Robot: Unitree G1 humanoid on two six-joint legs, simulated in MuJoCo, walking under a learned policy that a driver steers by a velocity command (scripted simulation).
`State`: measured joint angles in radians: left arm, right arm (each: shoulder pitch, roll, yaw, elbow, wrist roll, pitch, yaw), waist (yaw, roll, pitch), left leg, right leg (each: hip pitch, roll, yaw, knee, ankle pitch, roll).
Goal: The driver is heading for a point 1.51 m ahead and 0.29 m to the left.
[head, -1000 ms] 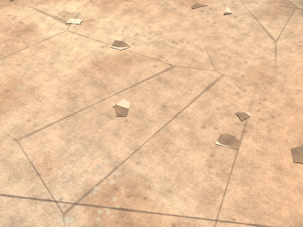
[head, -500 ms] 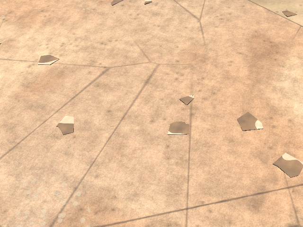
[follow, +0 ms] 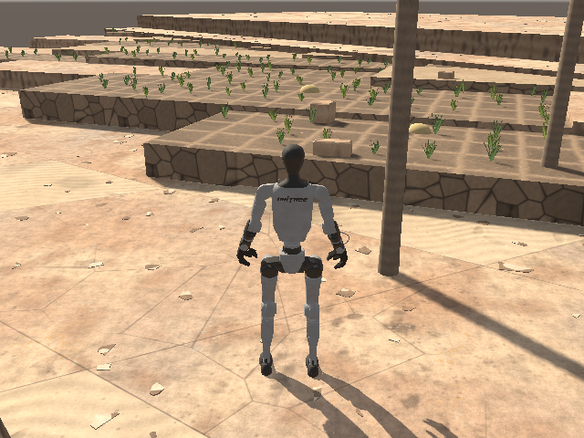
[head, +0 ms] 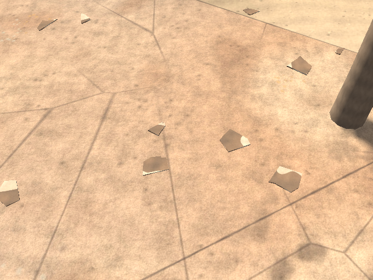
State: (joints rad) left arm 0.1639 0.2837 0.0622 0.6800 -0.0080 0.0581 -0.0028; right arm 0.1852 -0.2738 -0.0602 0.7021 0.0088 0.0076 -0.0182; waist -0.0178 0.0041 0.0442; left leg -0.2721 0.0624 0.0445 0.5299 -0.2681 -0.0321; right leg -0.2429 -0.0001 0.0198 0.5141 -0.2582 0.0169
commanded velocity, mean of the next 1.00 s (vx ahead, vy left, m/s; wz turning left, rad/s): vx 0.20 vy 0.00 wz -0.05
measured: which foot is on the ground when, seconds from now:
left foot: down 0.00-0.44, up 0.46-0.66, down 0.68-1.00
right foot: down 0.00-0.68, up 0.70-1.00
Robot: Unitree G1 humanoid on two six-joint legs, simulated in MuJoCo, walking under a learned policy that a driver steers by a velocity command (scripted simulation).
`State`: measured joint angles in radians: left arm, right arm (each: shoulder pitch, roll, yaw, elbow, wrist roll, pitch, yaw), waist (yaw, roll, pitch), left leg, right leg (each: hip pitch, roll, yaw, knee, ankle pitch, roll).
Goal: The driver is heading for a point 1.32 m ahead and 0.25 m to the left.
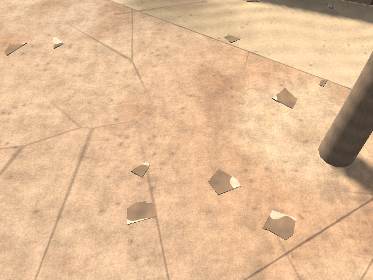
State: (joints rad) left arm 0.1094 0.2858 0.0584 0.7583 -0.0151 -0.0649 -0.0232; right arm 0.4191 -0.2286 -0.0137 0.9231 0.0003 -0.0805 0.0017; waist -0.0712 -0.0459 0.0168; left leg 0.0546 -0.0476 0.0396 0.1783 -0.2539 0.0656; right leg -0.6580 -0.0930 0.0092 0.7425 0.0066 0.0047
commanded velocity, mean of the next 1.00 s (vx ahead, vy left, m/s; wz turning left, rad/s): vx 0.49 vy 0.00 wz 0.00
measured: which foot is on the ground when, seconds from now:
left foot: down 0.00-0.20, up 0.22-0.70, down 0.72-1.00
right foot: up 0.00-0.16, down 0.18-0.72, up 0.74-1.00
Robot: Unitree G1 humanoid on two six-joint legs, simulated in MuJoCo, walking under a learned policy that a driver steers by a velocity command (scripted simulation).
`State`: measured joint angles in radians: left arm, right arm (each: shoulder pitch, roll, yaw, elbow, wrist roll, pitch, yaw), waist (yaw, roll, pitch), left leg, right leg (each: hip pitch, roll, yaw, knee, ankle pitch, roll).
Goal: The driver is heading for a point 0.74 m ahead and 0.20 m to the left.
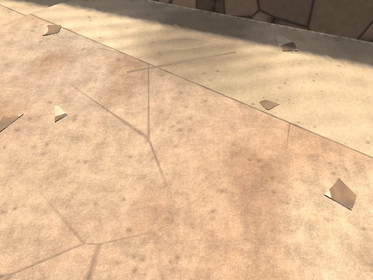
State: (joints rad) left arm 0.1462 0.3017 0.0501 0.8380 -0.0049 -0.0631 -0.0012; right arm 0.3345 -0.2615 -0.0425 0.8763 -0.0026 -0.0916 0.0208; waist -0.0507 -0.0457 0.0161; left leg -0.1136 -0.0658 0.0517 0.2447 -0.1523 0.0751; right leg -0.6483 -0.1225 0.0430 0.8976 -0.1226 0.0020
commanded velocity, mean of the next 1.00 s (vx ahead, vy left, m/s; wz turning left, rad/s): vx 0.50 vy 0.00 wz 0.35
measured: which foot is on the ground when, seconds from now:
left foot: down 0.00-0.28, up 0.30-0.78, down 0.80-1.00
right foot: up 0.00-0.24, down 0.26-0.80, up 0.82-1.00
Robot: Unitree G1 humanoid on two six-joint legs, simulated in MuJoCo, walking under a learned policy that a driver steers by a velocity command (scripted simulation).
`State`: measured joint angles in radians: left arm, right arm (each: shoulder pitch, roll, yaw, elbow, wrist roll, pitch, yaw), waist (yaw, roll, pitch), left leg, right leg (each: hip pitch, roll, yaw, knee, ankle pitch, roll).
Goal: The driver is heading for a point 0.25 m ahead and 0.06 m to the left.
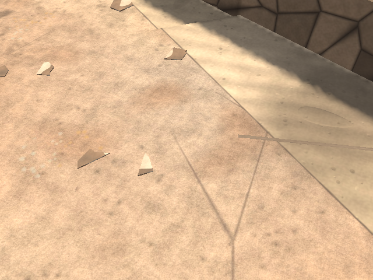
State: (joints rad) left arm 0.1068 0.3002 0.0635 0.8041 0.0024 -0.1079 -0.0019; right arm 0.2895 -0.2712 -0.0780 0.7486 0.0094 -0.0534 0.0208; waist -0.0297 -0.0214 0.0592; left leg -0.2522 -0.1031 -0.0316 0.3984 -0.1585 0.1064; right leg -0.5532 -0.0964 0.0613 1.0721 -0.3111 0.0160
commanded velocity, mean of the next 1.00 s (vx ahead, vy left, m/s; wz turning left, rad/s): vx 0.13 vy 0.00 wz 0.15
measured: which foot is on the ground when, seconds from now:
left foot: down 0.00-0.26, up 0.28-0.54, down 0.56-1.00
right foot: up 0.00-0.24, down 0.26-1.00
